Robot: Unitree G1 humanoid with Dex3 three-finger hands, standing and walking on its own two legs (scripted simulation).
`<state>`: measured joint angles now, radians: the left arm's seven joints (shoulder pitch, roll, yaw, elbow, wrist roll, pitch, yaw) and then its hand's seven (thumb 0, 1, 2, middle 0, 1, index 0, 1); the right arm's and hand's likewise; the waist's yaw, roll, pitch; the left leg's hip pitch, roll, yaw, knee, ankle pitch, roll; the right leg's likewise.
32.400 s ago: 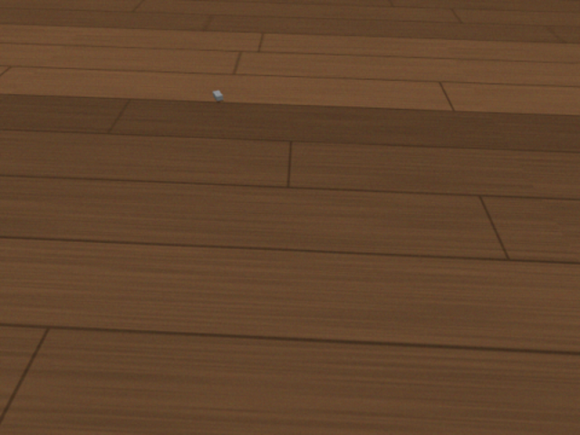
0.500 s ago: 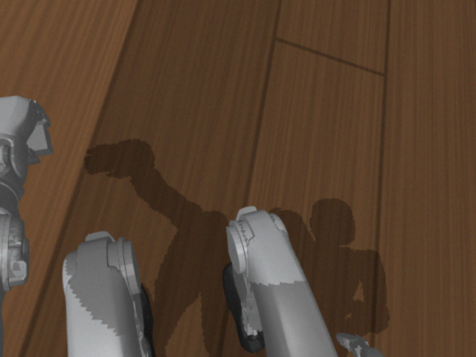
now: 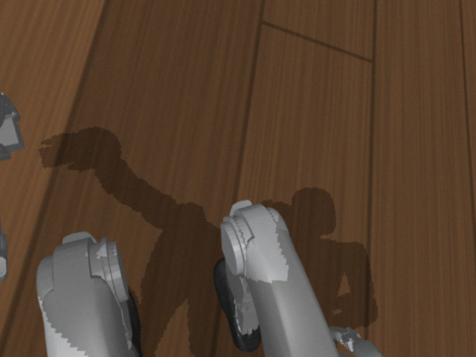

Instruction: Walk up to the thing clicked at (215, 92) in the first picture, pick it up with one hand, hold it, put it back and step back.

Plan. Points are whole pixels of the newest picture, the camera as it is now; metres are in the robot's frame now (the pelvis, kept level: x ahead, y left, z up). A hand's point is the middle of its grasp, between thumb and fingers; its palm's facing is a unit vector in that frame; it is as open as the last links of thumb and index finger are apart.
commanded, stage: lower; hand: left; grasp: from above
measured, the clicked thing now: out of the picture +0.49 +0.31 -0.20
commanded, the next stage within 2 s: rest in 0.28 s
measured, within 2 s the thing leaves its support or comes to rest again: rests again in 1.78 s
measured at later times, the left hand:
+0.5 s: hand (4, 145) +0.49 +0.30 -0.21, palm faces -0.43 -0.11 -0.90, open 7.2 cm
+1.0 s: hand (13, 151) +0.49 +0.30 -0.25, palm faces -0.43 -0.14 -0.89, open 7.2 cm
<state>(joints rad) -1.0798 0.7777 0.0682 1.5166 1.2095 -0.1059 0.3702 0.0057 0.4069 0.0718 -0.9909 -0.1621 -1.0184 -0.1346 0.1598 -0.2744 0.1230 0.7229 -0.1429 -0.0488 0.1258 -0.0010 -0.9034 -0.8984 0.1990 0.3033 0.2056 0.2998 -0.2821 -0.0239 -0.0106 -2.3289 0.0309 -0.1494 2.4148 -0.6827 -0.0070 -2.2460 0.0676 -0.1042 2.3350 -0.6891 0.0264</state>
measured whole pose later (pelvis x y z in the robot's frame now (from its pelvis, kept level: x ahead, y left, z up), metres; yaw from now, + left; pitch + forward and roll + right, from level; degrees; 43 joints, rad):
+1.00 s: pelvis +0.00 +0.01 -0.02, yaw -5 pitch +30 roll -13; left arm -1.13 0.98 0.11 1.71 1.25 -0.14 0.54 0.01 0.41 0.06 -0.99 -0.16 -1.02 -0.14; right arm 0.14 -0.32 0.27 0.66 -0.22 -0.15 0.18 0.00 -0.90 -0.89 0.20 0.30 0.21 0.30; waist -0.38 -0.12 0.13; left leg -2.36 0.03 -0.23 2.52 -0.70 0.00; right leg -2.25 0.09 -0.17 2.38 -0.68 0.05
